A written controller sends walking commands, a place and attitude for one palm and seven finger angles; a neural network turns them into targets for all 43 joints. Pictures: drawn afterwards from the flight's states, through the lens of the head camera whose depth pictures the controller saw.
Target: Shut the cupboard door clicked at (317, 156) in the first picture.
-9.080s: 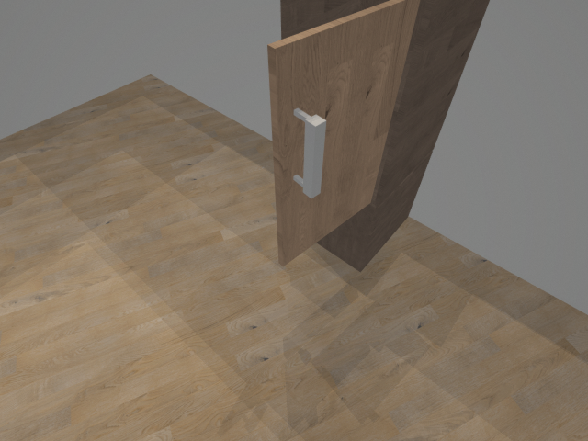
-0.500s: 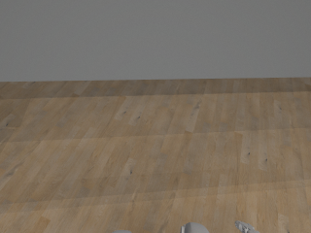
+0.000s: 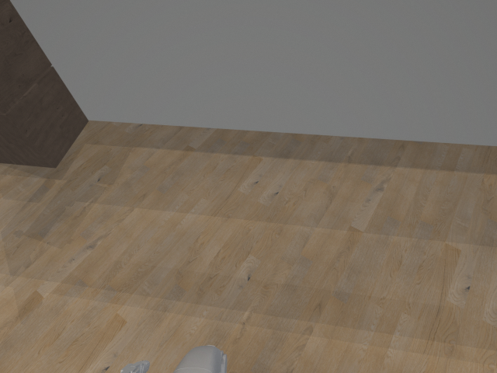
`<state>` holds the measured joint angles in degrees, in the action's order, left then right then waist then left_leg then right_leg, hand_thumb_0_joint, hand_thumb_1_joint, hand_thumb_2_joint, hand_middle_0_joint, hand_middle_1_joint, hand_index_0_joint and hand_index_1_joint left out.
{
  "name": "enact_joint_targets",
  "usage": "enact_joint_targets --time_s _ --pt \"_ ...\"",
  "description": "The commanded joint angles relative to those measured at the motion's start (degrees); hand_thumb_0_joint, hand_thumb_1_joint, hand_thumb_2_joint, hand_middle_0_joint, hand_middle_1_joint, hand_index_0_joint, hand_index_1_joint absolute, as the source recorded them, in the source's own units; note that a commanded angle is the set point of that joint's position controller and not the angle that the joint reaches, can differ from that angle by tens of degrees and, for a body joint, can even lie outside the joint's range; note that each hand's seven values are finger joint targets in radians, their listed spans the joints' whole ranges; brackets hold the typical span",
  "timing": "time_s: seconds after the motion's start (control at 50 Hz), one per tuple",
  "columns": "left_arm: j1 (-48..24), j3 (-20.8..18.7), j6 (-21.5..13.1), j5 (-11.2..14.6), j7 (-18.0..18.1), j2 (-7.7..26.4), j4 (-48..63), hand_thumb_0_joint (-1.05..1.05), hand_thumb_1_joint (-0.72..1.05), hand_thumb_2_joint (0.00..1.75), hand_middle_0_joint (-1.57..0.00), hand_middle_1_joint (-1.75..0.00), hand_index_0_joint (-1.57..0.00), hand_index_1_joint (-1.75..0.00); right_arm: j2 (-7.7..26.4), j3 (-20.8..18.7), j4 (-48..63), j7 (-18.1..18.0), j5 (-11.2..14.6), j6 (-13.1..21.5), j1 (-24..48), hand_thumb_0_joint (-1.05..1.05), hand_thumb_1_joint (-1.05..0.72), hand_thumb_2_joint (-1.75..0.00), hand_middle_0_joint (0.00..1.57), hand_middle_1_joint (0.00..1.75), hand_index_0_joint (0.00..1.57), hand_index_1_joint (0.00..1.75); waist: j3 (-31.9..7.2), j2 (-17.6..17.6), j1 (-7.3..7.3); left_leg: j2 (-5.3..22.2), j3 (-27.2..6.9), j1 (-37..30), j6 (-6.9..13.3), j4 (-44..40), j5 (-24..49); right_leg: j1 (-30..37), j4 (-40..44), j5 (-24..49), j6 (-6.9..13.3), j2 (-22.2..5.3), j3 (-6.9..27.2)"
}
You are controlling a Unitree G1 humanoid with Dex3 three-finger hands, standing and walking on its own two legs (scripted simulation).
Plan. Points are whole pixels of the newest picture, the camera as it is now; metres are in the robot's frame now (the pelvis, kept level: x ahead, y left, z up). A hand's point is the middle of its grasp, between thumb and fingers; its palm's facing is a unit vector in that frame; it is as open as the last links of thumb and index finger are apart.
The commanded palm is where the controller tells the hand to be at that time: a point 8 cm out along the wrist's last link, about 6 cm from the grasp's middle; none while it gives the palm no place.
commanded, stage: walk to a spot facing it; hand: left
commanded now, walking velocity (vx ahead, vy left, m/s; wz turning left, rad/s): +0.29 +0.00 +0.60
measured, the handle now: out of the picture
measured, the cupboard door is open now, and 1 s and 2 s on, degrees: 82 82 82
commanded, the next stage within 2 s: turn to face it in 2.00 s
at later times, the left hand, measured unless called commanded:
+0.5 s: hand out of the picture +0.00 +0.27 -0.20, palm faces +0.37 -0.91 -0.18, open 7.4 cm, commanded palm none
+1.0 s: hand (113, 239) +0.42 +0.35 -0.17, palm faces +0.29 -0.95 -0.15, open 7.4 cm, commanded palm none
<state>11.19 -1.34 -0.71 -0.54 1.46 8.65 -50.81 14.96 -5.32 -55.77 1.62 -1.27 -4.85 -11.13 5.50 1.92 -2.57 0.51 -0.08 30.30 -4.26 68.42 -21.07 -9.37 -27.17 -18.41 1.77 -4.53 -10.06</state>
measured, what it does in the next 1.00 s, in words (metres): walks ahead, turning left: left foot, then right foot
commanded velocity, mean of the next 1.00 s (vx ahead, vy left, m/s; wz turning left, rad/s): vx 0.36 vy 0.00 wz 0.29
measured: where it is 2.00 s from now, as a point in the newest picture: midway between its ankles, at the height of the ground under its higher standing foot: (190, 239)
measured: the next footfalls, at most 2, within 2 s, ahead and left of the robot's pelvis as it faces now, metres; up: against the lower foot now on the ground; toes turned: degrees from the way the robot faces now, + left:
left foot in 0.38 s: +0.13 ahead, +0.18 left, +0.00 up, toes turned +23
right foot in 0.98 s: +0.45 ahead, +0.11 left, +0.00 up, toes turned +16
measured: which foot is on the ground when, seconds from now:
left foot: up 0.00-0.36, down 0.38-1.00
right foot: down 0.00-0.38, up 0.40-0.96, down 0.98-1.00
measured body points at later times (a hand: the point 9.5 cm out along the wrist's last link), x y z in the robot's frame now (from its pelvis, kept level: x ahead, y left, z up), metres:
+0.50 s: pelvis +0.10 +0.10 -0.02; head +0.14 +0.14 +0.43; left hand -0.02 +0.31 -0.18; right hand +0.32 -0.09 -0.14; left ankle +0.10 +0.16 -0.74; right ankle +0.04 -0.07 -0.64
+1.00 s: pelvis +0.32 +0.15 -0.03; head +0.36 +0.16 +0.42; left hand +0.40 +0.40 -0.16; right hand +0.22 -0.08 -0.15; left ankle +0.11 +0.16 -0.73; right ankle +0.42 +0.10 -0.75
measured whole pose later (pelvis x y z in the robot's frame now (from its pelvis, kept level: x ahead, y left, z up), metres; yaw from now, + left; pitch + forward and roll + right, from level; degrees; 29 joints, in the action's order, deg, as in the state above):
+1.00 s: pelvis +0.32 +0.15 -0.03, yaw +22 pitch +0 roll +0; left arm 1.6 -1.3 -3.2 -0.9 -1.1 8.5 -53.5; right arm 5.7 -0.6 -69.3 -1.7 -0.7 2.8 -32.6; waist 5.1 0.4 -4.8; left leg -2.3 1.0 -3.2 2.8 31.3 -26.8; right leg -23.6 -36.3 -12.9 4.2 -0.3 -6.9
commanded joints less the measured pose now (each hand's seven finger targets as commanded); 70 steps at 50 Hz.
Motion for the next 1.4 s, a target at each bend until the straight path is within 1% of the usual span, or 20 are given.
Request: enact_joint_targets --time_s 0.0,0.24,0.28,0.32,0.34,0.36,0.38,0.4,0.48,0.62,0.84,0.92,0.94,0.96,0.98,1.02,1.06,1.12,1.28,1.38 --pt "9.1 -3.2 -2.2 -0.5 0.3 10.4 0.1 0.00 0.90 0.90 -0.20 -0.30 -0.20 -0.30 1.5 -0.1 5.5 0.7 -0.1 2.0 6.7 0.00 -0.90 -0.90 0.20 0.30 0.20 0.30 -4.9 -11.1 4.99 2.6 1.0 10.4 0.2 -2.7 2.4 14.9 10.1 26.5 1.8 -15.3 7.3" --pt "13.9 -3.3 -3.2 -1.5 -0.8 11.5 -5.0 0.00 0.90 0.90 -0.20 -0.30 -0.20 -0.30 -0.2 2.1 8.7 2.0 -0.1 3.8 17.1 0.00 -0.90 -0.90 0.20 0.30 0.20 0.30 -0.3 -10.9 6.04 3.4 7.3 4.3 4.3 -23.8 1.4 13.6 11.4 24.6 2.8 -19.8 -1.6" --pt "13.0 -3.7 -3.2 -1.4 -1.1 12.9 -5.6 0.00 0.90 0.90 -0.20 -0.30 -0.20 -0.30 0.2 2.0 8.3 1.7 -0.1 4.5 14.3 0.00 -0.90 -0.90 0.20 0.30 0.20 0.30 -1.9 -10.9 4.54 1.1 9.8 -3.2 6.0 -27.6 -0.8 11.8 7.2 31.7 2.7 -20.3 -3.7" --pt "10.1 -3.9 -3.2 -0.9 -1.5 14.3 -5.7 0.00 0.90 0.90 -0.20 -0.30 -0.20 -0.30 2.4 1.0 5.7 1.0 -0.4 5.2 3.1 0.00 -0.90 -0.90 0.20 0.30 0.20 0.30 -7.1 -9.1 -1.75 -3.2 12.6 -21.5 7.7 -34.8 2.5 4.4 -7.3 38.1 0.6 -17.4 -9.1" --pt "9.1 -3.5 -3.2 -0.6 -2.1 13.2 -4.8 0.00 0.90 0.90 -0.20 -0.30 -0.20 -0.30 6.5 -0.2 3.4 0.3 -0.5 5.5 -5.8 0.00 -0.90 -0.90 0.20 0.30 0.20 0.30 -12.6 -3.5 -6.23 -0.2 7.4 -37.0 9.4 -39.0 4.0 -5.7 -22.9 30.1 -1.6 -14.7 -9.7" --pt "7.3 -2.8 -3.0 0.0 -3.1 9.2 -1.4 0.00 0.90 0.90 -0.20 -0.30 -0.20 -0.30 14.5 -2.2 1.9 -0.5 -0.8 6.3 -12.7 0.00 -0.90 -0.90 0.20 0.30 0.20 0.30 -16.5 13.9 -8.68 18.6 -21.8 -48.8 15.7 -44.2 8.2 -26.7 -42.1 -11.4 -5.8 -4.4 -7.0" --pt "1.2 -2.7 -2.4 -0.4 -2.6 10.3 1.7 0.00 0.90 0.90 -0.20 -0.30 -0.20 -0.30 16.9 -2.5 1.0 -1.5 0.5 6.1 -15.0 0.00 -0.90 -0.90 0.20 0.30 0.20 0.30 -18.1 9.6 -9.02 24.0 -31.6 -48.5 18.8 -50.5 14.9 -33.8 -50.7 -14.7 -5.2 -2.5 3.9" --pt "-2.4 -2.9 -2.2 -0.1 -2.3 10.8 2.4 0.00 0.90 0.90 -0.20 -0.30 -0.20 -0.30 15.2 -2.1 1.2 -2.1 0.6 6.0 -12.0 0.00 -0.90 -0.90 0.20 0.30 0.20 0.30 -12.2 -1.0 -6.79 24.0 -28.0 -40.8 18.4 -52.4 12.2 -34.3 -53.4 -9.2 -4.5 -4.9 8.1" --pt "7.7 -2.8 -0.5 -1.5 -2.6 6.3 -3.8 0.00 0.90 0.90 -0.20 -0.30 -0.20 -0.30 4.9 1.4 3.3 -2.6 0.4 8.4 -0.7 0.00 -0.90 -0.90 0.20 0.30 0.20 0.30 -1.0 5.0 2.66 13.6 -9.3 -20.5 12.5 -55.6 18.9 -26.4 -46.5 2.9 -5.5 -6.3 9.2" --pt "1.1 -2.3 -0.4 -1.2 -2.5 5.0 -2.5 0.00 0.90 0.90 -0.20 -0.30 -0.20 -0.30 1.8 1.7 -2.4 -3.1 0.8 9.7 -11.0 0.00 -0.90 -0.90 0.20 0.30 0.20 0.30 -2.3 1.1 2.52 11.0 -5.6 -28.8 11.6 -55.6 38.5 -30.8 -37.7 10.8 -5.7 -3.4 8.1" --pt "-16.9 -0.8 -1.7 -0.3 -3.0 3.5 2.7 0.00 0.90 0.90 -0.20 -0.30 -0.20 -0.30 -0.3 3.4 -9.4 -4.4 -0.2 9.7 -24.8 0.00 -0.90 -0.90 0.20 0.30 0.20 0.30 1.9 2.9 -2.18 12.1 -6.4 -37.6 11.7 -52.7 53.7 -29.0 -15.6 9.1 -1.2 0.6 4.7" --pt "-1.2 -1.8 -2.6 -0.3 -2.2 6.2 -1.3 0.00 0.90 0.90 -0.20 -0.30 -0.20 -0.30 2.0 2.6 -10.0 -4.6 0.3 9.5 -22.1 0.00 -0.90 -0.90 0.20 0.30 0.20 0.30 -5.1 2.6 5.44 10.6 -4.4 -33.4 9.5 -36.8 68.4 -4.9 -5.9 7.0 2.0 5.6 2.7" --pt "8.0 -2.7 -3.0 -0.5 -1.9 8.2 -4.0 0.00 0.90 0.90 -0.20 -0.30 -0.20 -0.30 2.2 2.4 -9.2 -4.3 0.9 9.6 -19.9 0.00 -0.90 -0.90 0.20 0.30 0.20 0.30 -8.9 0.9 9.48 8.8 -3.3 -23.3 8.6 -26.5 59.9 11.1 -3.9 13.1 3.3 3.2 5.4" --pt "16.7 -4.2 -3.4 -0.9 -1.2 13.0 -6.6 0.00 0.90 0.90 -0.20 -0.30 -0.20 -0.30 0.0 2.3 -8.0 -3.8 1.6 9.9 -20.6 0.00 -0.90 -0.90 0.20 0.30 0.20 0.30 -15.7 -9.7 11.82 1.1 0.5 -7.4 7.0 -8.7 29.5 28.0 -2.4 21.6 9.0 -12.2 23.8" --pt "18.2 -4.3 -3.0 0.0 -1.1 14.7 -8.2 0.00 0.90 0.90 -0.20 -0.30 -0.20 -0.30 -1.0 2.2 -7.6 -3.9 1.8 9.8 -22.3 0.00 -0.90 -0.90 0.20 0.30 0.20 0.30 -19.2 -12.9 9.38 -4.1 0.3 0.0 6.0 9.0 -10.9 28.2 4.3 26.8 14.5 -24.1 39.9" --pt "9.2 -3.1 -3.2 0.1 -0.4 8.5 -6.3 0.00 0.90 0.90 -0.20 -0.30 -0.20 -0.30 -2.0 1.7 -6.0 -2.8 1.0 8.9 -12.3 0.00 -0.90 -0.90 0.20 0.30 0.20 0.30 -1.3 -5.6 7.51 2.9 -4.0 4.2 7.4 9.9 -1.8 8.1 11.5 16.9 11.0 -18.9 30.4" --pt "5.2 -1.7 -3.9 0.0 -0.5 4.3 -6.4 0.00 0.90 0.90 -0.20 -0.30 -0.20 -0.30 -6.3 2.5 -6.0 -2.4 0.3 7.2 -13.6 0.00 -0.90 -0.90 0.20 0.30 0.20 0.30 1.4 -5.1 2.28 5.0 -3.3 0.8 6.5 5.5 3.1 -3.4 13.9 16.5 6.9 -14.6 18.8" --pt "6.8 -1.3 -4.9 -0.2 -0.6 2.6 -8.1 0.00 0.90 0.90 -0.20 -0.30 -0.20 -0.30 -7.3 2.4 -6.8 -1.7 -0.2 6.0 -15.6 0.00 -0.90 -0.90 0.20 0.30 0.20 0.30 -1.7 -8.2 0.24 5.5 -0.8 0.0 5.0 -1.0 7.0 -3.2 15.7 18.0 5.6 -11.0 11.0" --pt "13.8 -1.1 -5.6 -0.3 -0.7 5.0 -12.2 0.00 0.90 0.90 -0.20 -0.30 -0.20 -0.30 -5.8 2.5 -0.1 0.0 0.2 6.7 4.6 0.00 -0.90 -0.90 0.20 0.30 0.20 0.30 1.3 -8.7 4.05 4.3 4.4 5.3 3.9 -22.9 12.3 7.3 15.3 34.1 5.7 -10.4 6.7" --pt "16.0 -1.0 -5.0 -0.7 -0.3 7.1 -14.1 0.00 0.90 0.90 -0.20 -0.30 -0.20 -0.30 -3.7 2.5 1.2 0.1 0.1 7.3 9.8 0.00 -0.90 -0.90 0.20 0.30 0.20 0.30 2.0 -9.1 3.94 1.3 7.0 -0.7 6.2 -30.8 8.2 11.7 10.6 43.8 5.3 -12.7 5.4"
